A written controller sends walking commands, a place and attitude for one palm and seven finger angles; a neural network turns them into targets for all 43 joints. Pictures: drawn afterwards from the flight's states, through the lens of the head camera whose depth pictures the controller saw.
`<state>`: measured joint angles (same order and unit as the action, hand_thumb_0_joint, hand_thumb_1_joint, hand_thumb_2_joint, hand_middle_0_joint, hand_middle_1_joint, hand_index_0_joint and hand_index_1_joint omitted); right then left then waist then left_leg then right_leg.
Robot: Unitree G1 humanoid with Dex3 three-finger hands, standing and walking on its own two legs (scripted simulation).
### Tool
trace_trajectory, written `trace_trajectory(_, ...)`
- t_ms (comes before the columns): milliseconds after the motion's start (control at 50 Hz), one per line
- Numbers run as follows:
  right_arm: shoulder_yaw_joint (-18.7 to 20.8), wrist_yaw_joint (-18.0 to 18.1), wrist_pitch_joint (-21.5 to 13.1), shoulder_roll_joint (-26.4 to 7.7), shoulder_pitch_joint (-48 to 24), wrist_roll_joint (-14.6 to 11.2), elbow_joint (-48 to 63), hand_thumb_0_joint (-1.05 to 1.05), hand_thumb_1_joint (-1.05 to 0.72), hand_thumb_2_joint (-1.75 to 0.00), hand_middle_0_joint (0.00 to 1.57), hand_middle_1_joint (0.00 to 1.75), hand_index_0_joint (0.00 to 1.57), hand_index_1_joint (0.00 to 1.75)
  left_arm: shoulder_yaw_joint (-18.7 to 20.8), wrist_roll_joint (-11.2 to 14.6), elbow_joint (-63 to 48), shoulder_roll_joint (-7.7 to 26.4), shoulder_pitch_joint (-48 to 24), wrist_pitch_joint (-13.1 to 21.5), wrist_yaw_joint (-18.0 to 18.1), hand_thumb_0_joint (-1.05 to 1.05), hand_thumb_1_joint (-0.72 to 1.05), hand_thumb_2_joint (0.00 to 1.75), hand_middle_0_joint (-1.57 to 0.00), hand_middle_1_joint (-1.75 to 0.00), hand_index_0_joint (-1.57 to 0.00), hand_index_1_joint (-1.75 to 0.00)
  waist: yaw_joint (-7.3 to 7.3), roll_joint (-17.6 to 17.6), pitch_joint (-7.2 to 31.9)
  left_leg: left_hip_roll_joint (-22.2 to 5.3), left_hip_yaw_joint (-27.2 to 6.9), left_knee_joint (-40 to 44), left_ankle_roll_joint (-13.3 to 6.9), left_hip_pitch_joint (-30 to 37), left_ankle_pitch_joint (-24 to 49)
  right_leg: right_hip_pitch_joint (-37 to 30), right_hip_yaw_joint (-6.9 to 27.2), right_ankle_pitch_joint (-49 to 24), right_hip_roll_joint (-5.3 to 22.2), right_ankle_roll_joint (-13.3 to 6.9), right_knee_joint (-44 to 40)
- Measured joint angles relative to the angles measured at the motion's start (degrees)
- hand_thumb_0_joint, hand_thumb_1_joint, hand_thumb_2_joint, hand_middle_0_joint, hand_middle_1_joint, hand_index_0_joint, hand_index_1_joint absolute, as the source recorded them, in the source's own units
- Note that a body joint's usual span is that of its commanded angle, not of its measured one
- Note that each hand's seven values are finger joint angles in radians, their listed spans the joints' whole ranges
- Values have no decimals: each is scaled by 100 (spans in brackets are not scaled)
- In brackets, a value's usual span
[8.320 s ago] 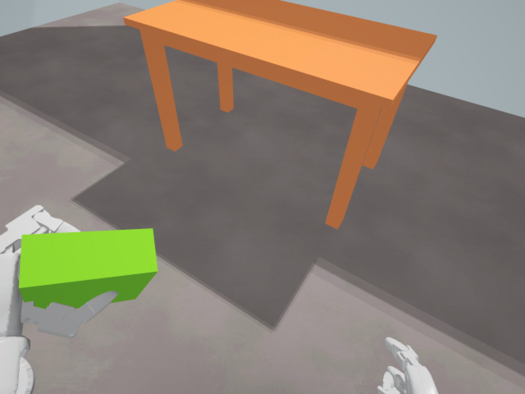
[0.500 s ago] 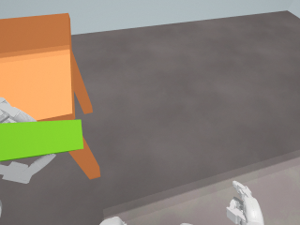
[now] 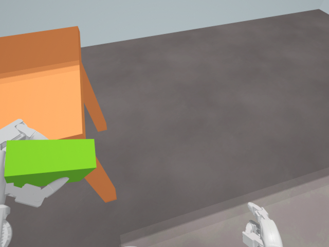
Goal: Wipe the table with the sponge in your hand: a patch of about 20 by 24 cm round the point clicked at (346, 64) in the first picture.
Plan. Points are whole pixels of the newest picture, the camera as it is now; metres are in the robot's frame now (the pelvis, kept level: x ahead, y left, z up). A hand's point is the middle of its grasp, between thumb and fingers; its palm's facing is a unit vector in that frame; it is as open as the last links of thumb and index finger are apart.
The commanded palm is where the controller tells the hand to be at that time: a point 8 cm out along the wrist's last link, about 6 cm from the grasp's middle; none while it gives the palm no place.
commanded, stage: come to a stop and stand still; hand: left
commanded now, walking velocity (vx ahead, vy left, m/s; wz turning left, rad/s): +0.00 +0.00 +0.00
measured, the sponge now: (63, 164) +0.24 +0.20 +0.14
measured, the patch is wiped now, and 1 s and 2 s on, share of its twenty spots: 0.00 0.00 0.00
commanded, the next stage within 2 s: look again from close up in 1.14 s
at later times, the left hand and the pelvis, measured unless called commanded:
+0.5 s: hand out of the picture +0.19 +0.33 +0.17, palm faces +0.46 -0.80 -0.38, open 9.3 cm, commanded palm +0.13 +0.35 +0.18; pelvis -0.03 +0.07 +0.00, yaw +0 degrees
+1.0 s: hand out of the picture +0.22 +0.30 +0.16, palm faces +0.40 -0.83 -0.38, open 9.3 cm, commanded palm +0.16 +0.34 +0.18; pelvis +0.01 +0.05 +0.00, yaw +1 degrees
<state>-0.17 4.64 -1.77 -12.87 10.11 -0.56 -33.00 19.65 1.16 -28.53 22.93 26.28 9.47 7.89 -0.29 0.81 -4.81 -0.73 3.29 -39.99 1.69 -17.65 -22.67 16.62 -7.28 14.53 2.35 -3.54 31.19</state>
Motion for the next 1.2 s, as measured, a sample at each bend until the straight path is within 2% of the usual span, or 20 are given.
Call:
trace_trajectory(40,96,6,-333,-120,173,3,83,1,-91,-90,20,30,20,30,333,-22,368,542,-891,352,-152,-1,-43,100,-83,-134,-83,-134,134,-71,51,-170,-113,669,-76,72,658,243,-173,70,-90,7,246)
trace_trajectory(60,121,-68,-447,-172,160,31,60,1,-91,-90,20,30,20,30,546,-14,593,674,-1287,489,-158,-1,-43,100,-83,-134,-83,-134,160,-113,32,-238,-152,649,-64,25,651,319,-217,92,-142,0,339)
trace_trajectory(80,129,-167,-499,-185,122,18,27,1,-91,-90,20,30,20,30,738,29,768,714,-1545,555,-128,-1,-43,100,-83,-134,-83,-134,176,-81,-15,-248,-122,539,-48,-14,607,318,-190,40,-150,-26,333)
trace_trajectory(120,116,-368,-551,-205,149,-9,73,1,-91,-90,20,30,20,30,966,155,825,555,-1513,547,-29,-1,-43,100,-83,-134,-83,-134,127,-40,-5,-235,-4,535,-70,37,583,247,-72,-89,-148,19,190)
trace_trajectory(160,106,-476,-621,-210,296,-24,153,1,-91,-90,20,30,20,30,855,200,549,222,-1073,467,45,-1,-43,100,-83,-134,-83,-134,48,-26,62,-182,97,699,-152,177,645,116,27,-209,-115,132,-19)
trace_trajectory(220,64,-464,-668,-155,547,1,190,1,-91,-90,20,30,20,30,319,131,158,-200,-341,401,-8,-1,-43,100,-83,-134,-83,-134,17,33,150,-84,222,969,-278,372,760,-43,156,-352,-51,278,-279)
trace_trajectory(260,10,-411,-663,-74,688,6,189,1,-91,-90,20,30,20,30,7,36,136,-318,-78,383,-78,-1,-43,100,-83,-134,-83,-134,25,72,173,-14,245,1114,-351,432,838,-56,254,-189,-40,339,-291)
trace_trajectory(300,-51,-367,-659,36,779,21,182,1,-90,-90,20,30,20,30,-124,-52,215,-301,-32,329,-114,-1,-43,100,-83,-134,-83,-134,43,111,139,65,224,1189,-411,438,911,-45,355,-70,-37,357,-274)
trace_trajectory(420,-284,-370,-708,320,670,114,-8,1,-90,-90,20,30,20,30,183,-94,325,-123,-321,233,-49,-1,-43,100,-83,-134,-83,-134,144,137,-13,223,177,1193,-512,456,966,-131,513,-477,4,410,-401)
trace_trajectory(480,-344,-403,-733,381,571,132,-82,1,-90,-90,20,30,20,30,242,-97,273,-218,-404,266,-13,-1,-43,100,-83,-134,-83,-134,197,78,53,246,174,1233,-535,503,958,-202,541,-509,9,461,-491)
trace_trajectory(580,-340,-400,-700,396,417,140,-56,1,-90,-90,20,30,21,30,81,-140,371,-432,-484,260,-30,-1,-43,101,-83,-134,-83,-134,264,13,218,264,200,1362,-534,608,951,-295,585,-517,9,492,-615)
trace_trajectory(680,-288,-350,-603,330,261,150,70,1,-90,-90,21,30,21,30,-46,-146,502,-480,-486,139,-74,-1,-43,101,-83,-134,-83,-134,206,-8,283,229,183,1407,-512,663,914,-370,569,-500,-28,511,-701)
trace_trajectory(840,-150,-268,-480,125,183,135,228,1,-90,-90,20,30,20,30,-31,-54,226,-359,-201,77,-80,-1,-43,101,-83,-134,-83,-134,73,-14,253,123,99,1296,-435,605,791,-389,483,-422,-128,437,-724)
trace_trajectory(1000,-73,-193,-379,29,282,120,143,1,-90,-90,20,30,20,30,6,-5,184,-341,-11,67,-27,-1,-43,101,-83,-134,-83,-134,59,-41,274,51,28,1215,-380,571,704,-409,412,-355,-198,381,-725)
trace_trajectory(1200,-126,-163,-343,126,326,119,84,1,-90,-90,20,30,20,30,-83,16,254,-386,-14,-1,-8,-1,-43,101,-83,-134,-83,-134,62,-84,328,43,10,1242,-367,599,703,-439,397,-344,-208,369,-746)
